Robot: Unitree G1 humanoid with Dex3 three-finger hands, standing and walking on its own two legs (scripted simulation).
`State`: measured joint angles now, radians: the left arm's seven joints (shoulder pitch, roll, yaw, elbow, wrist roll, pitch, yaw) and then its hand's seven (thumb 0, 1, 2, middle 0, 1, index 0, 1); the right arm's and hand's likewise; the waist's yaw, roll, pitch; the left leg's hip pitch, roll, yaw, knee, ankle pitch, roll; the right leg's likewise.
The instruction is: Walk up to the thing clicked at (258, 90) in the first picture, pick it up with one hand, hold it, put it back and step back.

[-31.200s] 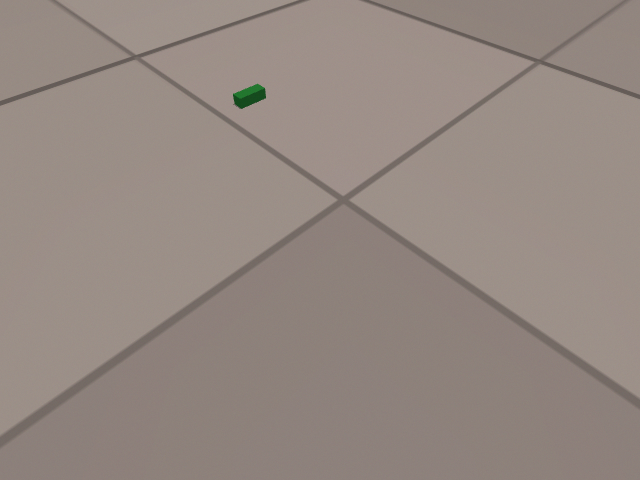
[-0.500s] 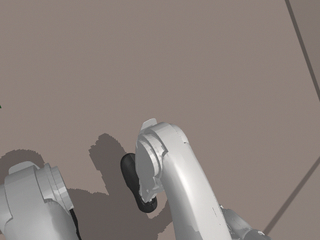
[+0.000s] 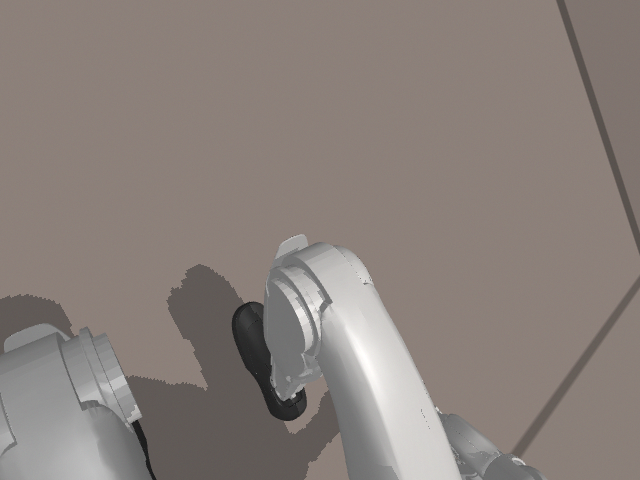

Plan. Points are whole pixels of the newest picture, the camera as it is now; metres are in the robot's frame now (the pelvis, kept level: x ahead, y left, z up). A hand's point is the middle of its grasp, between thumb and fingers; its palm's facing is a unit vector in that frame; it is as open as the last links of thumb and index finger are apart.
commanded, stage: open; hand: left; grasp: from above
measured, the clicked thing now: out of the picture +0.46 +0.32 -0.28
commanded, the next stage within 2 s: withdraw in 0.72 s
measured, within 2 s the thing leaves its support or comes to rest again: neither
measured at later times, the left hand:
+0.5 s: hand out of the picture +0.46 +0.31 -0.25, palm faces -0.45 -0.17 -0.88, open 13.9 cm
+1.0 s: hand out of the picture +0.47 +0.32 -0.24, palm faces -0.40 -0.16 -0.90, open 13.9 cm
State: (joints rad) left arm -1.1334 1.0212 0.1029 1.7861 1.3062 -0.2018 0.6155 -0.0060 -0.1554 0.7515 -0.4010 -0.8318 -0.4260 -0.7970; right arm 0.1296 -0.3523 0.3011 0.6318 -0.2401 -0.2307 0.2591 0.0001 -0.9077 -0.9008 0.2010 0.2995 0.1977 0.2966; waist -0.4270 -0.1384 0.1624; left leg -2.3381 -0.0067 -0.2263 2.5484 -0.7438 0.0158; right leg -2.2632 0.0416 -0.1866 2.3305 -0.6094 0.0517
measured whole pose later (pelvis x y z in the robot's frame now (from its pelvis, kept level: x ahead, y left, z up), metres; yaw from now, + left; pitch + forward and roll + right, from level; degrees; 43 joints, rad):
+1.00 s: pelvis +0.00 +0.00 +0.01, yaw +0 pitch +30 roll -15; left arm -1.10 1.01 0.11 1.67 1.28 -0.18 0.59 0.00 -0.49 1.00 -0.09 -1.01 -0.10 -1.01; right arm 0.16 -0.36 0.30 0.61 -0.22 -0.23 0.25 0.00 -0.91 -0.90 0.20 0.30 0.20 0.30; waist -0.42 -0.14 0.16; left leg -2.33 0.00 -0.23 2.52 -0.74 0.01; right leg -2.26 0.04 -0.19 2.31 -0.60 0.05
